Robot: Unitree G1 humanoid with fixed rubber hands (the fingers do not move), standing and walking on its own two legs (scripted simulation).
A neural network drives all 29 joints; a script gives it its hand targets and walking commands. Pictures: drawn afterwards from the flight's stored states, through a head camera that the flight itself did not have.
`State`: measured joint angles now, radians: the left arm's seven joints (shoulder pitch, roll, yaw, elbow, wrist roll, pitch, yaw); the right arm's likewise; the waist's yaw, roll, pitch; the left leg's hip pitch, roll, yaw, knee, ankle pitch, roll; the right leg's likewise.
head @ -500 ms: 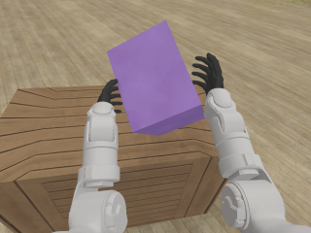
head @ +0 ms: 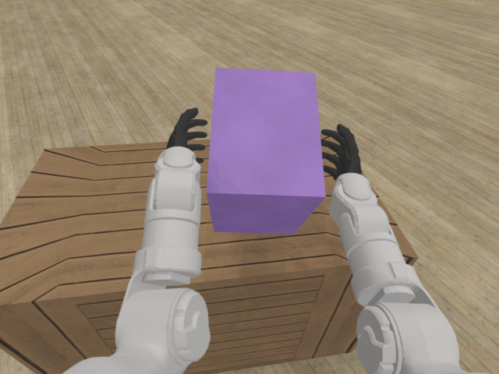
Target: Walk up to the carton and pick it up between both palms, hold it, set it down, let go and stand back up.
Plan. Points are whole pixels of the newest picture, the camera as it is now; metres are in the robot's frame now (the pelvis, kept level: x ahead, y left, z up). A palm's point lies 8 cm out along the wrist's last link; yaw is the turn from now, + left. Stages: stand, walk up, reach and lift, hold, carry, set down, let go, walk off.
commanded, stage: hold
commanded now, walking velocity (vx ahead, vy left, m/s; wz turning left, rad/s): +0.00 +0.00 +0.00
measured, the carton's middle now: (259, 161) +0.50 -0.04 +0.10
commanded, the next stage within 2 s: none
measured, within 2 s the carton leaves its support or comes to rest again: neither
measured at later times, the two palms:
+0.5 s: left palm (160, 155) +0.37 +0.12 +0.21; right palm (338, 170) +0.36 -0.14 +0.18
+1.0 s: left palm (156, 162) +0.37 +0.12 +0.20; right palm (343, 153) +0.36 -0.14 +0.22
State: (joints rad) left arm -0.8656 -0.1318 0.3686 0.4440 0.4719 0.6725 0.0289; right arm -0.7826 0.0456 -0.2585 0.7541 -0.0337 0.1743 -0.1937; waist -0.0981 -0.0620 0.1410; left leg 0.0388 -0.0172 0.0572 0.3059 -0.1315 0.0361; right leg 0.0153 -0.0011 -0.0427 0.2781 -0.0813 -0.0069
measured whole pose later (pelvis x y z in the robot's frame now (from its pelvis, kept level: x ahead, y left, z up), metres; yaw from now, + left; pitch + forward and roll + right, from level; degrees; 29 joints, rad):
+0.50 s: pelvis +0.02 +0.00 +0.00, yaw +0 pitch -14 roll -1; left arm -0.63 -0.16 0.29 -0.01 0.47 0.83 -0.03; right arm -0.64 0.06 -0.05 0.53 0.11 0.24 -0.25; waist -0.13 -0.07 0.12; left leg 0.11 -0.01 0.06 0.31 -0.17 0.03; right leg 0.09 0.00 -0.04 0.27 -0.12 -0.02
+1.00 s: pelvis -0.01 +0.00 +0.00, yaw -1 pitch -15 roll +0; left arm -0.75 -0.15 0.40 0.20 0.51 0.68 0.02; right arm -0.78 0.08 -0.19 0.64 0.02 0.08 -0.13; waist -0.10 -0.10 0.15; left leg 0.09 -0.02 0.07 0.31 -0.14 0.04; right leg 0.06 0.00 -0.05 0.27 -0.07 -0.02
